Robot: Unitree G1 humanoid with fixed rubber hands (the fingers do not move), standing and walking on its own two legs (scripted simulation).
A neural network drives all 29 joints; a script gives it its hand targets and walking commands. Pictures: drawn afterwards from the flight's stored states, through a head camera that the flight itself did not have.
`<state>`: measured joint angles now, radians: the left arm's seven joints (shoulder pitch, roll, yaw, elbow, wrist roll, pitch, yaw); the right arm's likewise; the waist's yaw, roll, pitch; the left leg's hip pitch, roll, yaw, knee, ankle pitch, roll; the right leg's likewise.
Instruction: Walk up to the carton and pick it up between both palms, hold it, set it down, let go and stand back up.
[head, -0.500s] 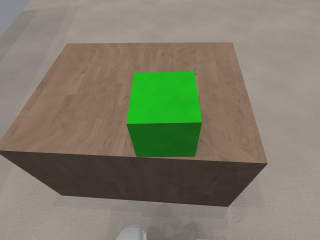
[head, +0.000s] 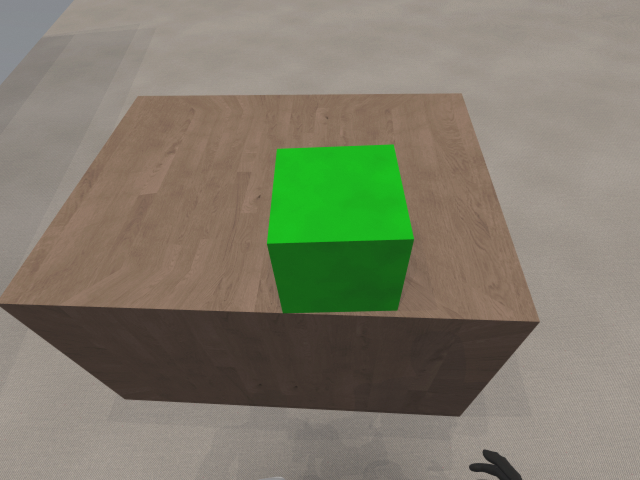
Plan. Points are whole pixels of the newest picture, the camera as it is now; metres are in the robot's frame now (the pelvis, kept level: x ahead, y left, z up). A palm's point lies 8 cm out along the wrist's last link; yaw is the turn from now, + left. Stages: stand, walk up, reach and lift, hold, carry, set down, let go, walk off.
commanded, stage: walk up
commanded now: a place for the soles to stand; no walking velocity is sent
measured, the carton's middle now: (337, 230) +0.53 -0.02 -0.06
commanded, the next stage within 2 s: reach and lift in 1.24 s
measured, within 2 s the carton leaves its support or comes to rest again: neither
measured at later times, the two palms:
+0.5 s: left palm out of the picture +0.05 +0.24 -0.12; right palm out of the picture +0.07 -0.25 -0.13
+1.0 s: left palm out of the picture +0.07 +0.23 -0.13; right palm out of the picture +0.07 -0.26 -0.13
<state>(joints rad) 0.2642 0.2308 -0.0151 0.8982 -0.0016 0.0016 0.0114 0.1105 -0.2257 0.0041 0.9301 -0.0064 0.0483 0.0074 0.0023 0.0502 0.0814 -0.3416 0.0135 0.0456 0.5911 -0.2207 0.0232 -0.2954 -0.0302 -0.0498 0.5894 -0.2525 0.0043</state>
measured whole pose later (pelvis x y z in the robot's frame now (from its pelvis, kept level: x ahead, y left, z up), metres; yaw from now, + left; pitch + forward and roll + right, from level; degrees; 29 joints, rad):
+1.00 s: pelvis +0.02 -0.01 +0.01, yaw +0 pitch -1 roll +0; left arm 0.21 0.23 -0.03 0.99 0.00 0.00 0.01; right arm 0.19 -0.23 0.02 1.02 0.00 0.01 -0.01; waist 0.00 -0.01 0.06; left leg -0.31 0.02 0.03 0.53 -0.20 0.00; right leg -0.27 -0.01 -0.03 0.55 -0.25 -0.01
